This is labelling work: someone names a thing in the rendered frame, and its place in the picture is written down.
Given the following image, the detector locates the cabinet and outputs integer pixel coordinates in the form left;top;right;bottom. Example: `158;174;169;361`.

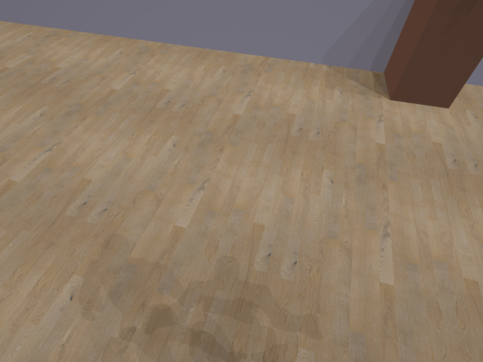
384;0;483;109

